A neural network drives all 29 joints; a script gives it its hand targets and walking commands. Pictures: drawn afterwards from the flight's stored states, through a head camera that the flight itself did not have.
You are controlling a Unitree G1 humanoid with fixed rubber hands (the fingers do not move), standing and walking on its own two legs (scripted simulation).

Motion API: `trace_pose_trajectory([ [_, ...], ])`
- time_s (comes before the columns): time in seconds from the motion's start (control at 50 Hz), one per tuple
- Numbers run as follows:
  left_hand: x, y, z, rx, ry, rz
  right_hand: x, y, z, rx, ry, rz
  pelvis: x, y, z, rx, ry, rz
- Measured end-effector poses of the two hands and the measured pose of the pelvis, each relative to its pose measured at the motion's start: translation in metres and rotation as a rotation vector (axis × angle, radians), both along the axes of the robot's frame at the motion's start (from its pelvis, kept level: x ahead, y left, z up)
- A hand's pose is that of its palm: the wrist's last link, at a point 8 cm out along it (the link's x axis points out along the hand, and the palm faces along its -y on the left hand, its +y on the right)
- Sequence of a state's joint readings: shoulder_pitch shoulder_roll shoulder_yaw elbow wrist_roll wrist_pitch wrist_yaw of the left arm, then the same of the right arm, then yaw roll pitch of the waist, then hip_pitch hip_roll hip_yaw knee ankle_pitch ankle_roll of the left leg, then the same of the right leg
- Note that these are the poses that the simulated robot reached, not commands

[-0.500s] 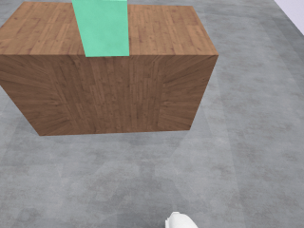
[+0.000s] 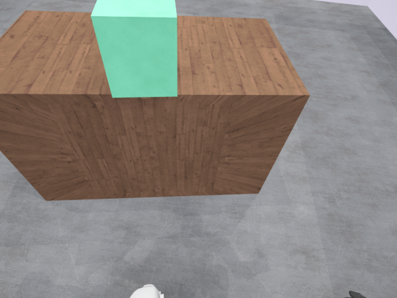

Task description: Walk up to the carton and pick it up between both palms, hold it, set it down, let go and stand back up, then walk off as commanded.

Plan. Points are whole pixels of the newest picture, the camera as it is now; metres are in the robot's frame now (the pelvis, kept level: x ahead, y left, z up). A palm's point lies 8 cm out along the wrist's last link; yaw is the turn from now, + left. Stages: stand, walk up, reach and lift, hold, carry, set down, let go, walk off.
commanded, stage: walk up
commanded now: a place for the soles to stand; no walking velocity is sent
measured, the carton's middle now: (142, 45) +0.80 +0.18 +0.08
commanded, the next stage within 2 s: none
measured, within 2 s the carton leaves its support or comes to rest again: neither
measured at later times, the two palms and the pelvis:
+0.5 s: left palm out of the picture +0.13 +0.33 -0.09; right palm out of the picture +0.12 -0.34 -0.09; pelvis +0.05 +0.00 +0.00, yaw -3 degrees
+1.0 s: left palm (57, 266) +0.20 +0.29 -0.09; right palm out of the picture +0.12 -0.36 -0.08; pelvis +0.06 -0.02 +0.01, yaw -1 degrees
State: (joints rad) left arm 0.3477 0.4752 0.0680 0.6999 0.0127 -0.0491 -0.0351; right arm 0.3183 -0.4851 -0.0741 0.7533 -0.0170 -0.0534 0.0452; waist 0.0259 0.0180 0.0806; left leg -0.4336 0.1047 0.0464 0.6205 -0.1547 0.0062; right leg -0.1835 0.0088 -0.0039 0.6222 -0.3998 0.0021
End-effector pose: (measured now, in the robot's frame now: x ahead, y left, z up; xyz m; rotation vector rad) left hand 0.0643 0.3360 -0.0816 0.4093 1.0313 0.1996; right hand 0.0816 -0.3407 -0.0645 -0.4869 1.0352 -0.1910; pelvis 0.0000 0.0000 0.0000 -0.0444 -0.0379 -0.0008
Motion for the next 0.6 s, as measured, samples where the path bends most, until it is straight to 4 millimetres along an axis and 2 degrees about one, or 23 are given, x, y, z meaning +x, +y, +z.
trace_pose_trajectory([
  [0.04,0.013,0.005,-0.016,-0.020,0.020,-0.003,0.006,0.008,0.002,-0.029,-0.004,-0.008,0.008,0.008,-0.005,0.036,-0.007,-0.004],
  [0.08,0.025,0.000,-0.025,-0.046,0.044,-0.016,0.007,0.014,0.008,-0.042,-0.008,-0.019,0.013,0.014,-0.003,0.027,-0.007,-0.017],
  [0.18,0.046,-0.004,-0.026,-0.081,0.098,-0.068,-0.001,0.017,0.028,-0.071,0.005,-0.078,0.025,0.019,0.011,-0.004,-0.003,-0.037],
  [0.26,0.054,0.002,-0.024,-0.073,0.115,-0.046,-0.007,0.010,0.033,-0.098,0.040,-0.101,0.034,0.018,0.014,0.004,0.002,-0.036],
  [0.34,0.056,0.003,-0.022,-0.045,0.145,-0.024,0.000,-0.001,0.022,-0.085,0.045,-0.113,0.040,0.013,0.009,0.011,0.007,-0.045],
  [0.44,0.056,-0.001,-0.019,0.019,0.139,0.005,0.023,-0.009,-0.011,-0.024,0.026,-0.111,0.046,-0.001,-0.005,0.020,0.009,-0.052],
  [0.54,0.070,-0.011,-0.010,0.023,0.100,0.009,0.041,0.009,-0.033,0.053,0.034,-0.106,0.052,-0.003,-0.004,0.022,0.011,-0.054],
  [0.6,0.090,-0.014,-0.012,0.011,0.075,0.005,0.039,0.016,-0.037,0.066,0.046,-0.108,0.053,-0.004,-0.003,0.051,0.003,-0.054],
])
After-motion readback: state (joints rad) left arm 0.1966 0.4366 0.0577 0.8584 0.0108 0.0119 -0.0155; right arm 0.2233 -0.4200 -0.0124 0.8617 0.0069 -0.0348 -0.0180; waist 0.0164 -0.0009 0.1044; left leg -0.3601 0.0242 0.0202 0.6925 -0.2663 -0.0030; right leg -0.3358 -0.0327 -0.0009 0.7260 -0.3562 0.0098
